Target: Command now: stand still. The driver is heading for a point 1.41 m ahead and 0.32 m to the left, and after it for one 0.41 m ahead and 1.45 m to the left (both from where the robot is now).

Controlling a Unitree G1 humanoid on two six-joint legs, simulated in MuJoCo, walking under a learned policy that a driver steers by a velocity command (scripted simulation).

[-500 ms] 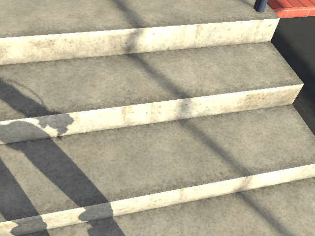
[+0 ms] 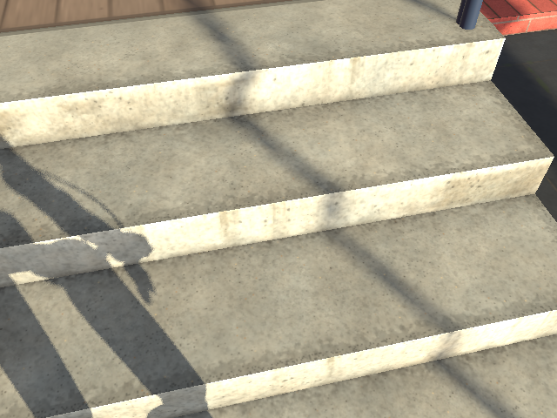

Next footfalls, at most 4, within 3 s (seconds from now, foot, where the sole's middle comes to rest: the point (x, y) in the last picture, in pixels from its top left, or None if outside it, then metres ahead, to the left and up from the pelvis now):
0.92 left None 0.27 0.31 -0.65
1.56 right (242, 303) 0.67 0.10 -0.52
2.06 left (167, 164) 0.97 0.28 -0.39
2.60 right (254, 35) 1.32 0.08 -0.26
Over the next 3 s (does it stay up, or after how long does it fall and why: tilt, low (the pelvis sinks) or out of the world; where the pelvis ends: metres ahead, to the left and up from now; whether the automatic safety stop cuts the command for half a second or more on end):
stays up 1.33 0.17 0.52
